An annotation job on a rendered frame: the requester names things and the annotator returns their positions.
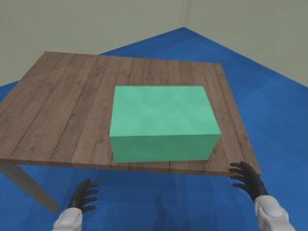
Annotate left robot hand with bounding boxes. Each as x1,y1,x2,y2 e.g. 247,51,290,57
67,179,98,214

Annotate table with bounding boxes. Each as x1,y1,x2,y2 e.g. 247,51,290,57
0,51,262,213

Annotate right robot hand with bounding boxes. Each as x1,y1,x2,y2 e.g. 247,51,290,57
229,161,269,202

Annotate robot left forearm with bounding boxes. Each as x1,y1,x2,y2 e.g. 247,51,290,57
52,207,83,231

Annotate carton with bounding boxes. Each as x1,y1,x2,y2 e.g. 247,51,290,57
109,86,221,163

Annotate robot right forearm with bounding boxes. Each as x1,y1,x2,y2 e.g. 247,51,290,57
254,195,295,231

